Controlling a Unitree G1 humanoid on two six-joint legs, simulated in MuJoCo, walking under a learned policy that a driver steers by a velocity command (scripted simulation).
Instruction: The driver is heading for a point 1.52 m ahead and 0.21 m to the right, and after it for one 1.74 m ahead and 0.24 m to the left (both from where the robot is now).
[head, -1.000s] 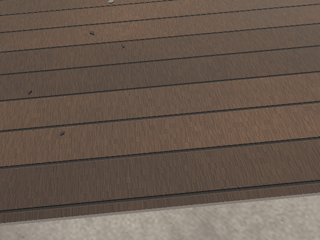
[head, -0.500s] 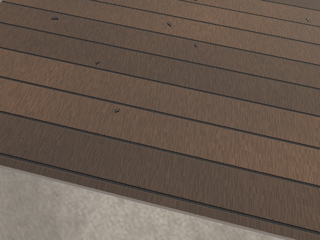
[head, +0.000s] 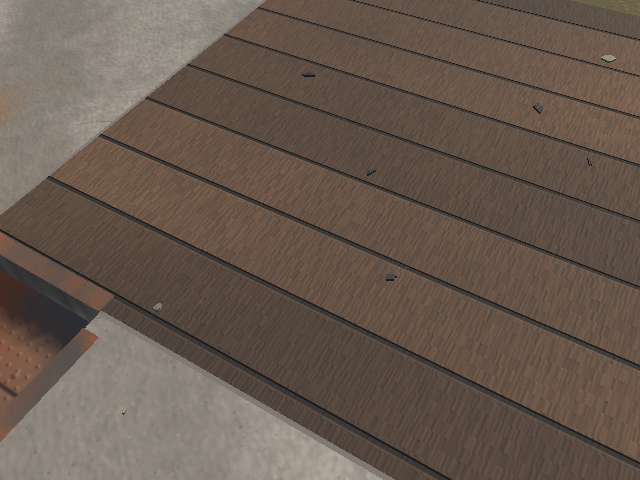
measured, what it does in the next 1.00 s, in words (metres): walks ahead: left foot, then right foot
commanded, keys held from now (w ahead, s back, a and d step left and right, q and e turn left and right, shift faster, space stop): w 0.08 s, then no key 0.92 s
